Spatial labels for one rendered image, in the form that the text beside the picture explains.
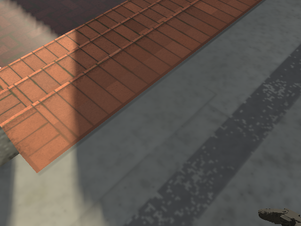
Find robot right hand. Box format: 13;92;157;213
258;208;301;226

